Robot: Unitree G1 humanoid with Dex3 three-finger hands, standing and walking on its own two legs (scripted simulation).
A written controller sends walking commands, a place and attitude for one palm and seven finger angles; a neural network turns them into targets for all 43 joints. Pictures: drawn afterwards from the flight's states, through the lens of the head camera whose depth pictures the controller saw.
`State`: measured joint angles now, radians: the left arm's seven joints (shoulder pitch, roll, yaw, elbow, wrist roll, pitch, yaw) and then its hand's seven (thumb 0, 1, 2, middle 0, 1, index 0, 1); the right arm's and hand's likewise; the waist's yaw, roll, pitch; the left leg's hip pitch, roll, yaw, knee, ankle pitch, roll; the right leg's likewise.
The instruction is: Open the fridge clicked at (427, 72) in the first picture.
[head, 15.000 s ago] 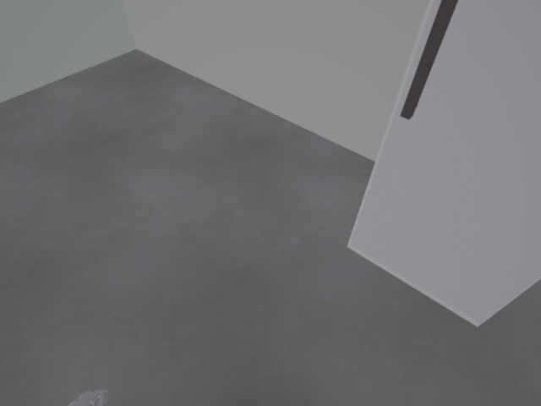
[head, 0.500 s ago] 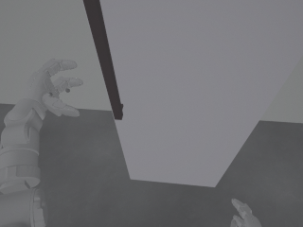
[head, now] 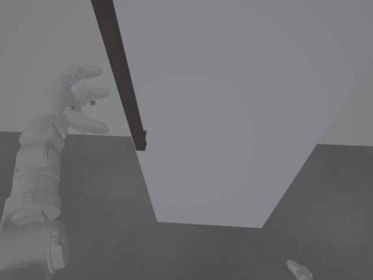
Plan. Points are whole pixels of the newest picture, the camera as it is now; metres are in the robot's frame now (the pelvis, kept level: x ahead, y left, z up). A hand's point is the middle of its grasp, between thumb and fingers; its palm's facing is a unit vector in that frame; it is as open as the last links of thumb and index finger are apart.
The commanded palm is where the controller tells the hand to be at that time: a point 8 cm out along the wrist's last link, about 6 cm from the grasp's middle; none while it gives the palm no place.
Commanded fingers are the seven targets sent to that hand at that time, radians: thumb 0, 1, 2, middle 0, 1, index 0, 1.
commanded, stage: move the hooked fingers beside the handle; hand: left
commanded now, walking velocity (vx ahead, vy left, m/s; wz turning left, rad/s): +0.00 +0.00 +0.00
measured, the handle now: (128, 83) +0.47 +0.14 +0.19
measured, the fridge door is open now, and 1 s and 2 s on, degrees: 0 0 0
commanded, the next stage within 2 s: feel for the door with the fingertips in 0.66 s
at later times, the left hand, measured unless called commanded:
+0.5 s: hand (96, 105) +0.41 +0.20 +0.18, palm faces -0.03 -1.00 -0.01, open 14.0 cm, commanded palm +0.38 +0.26 +0.18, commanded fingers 0.00 -0.50 0.30 -0.30 -1.20 -0.30 -1.20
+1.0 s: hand (107, 106) +0.40 +0.18 +0.18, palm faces -0.06 -1.00 -0.01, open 14.0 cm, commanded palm +0.38 +0.23 +0.18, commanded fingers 0.00 -0.50 0.30 -0.30 -1.20 -0.30 -1.20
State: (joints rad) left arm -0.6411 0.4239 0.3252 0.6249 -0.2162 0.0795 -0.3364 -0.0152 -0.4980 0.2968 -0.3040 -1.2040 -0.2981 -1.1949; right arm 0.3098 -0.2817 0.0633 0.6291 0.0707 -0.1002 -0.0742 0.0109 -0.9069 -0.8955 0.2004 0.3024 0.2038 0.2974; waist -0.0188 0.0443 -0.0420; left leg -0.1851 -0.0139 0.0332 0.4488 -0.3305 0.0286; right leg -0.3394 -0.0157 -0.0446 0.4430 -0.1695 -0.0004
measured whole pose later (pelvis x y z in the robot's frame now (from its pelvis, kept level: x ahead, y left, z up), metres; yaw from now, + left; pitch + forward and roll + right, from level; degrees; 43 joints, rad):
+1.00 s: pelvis -0.01 -0.01 +0.00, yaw +0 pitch +3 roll +0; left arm -0.66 0.36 0.26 0.62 -0.21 0.07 -0.29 -0.02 -0.50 0.30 -0.30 -1.20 -0.30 -1.20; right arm 0.29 -0.28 0.06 0.63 0.07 -0.10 -0.08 0.01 -0.91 -0.90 0.20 0.30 0.20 0.30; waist -0.01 0.04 -0.03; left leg -0.19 -0.01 0.03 0.46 -0.32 0.02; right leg -0.34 -0.01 -0.05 0.45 -0.16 -0.01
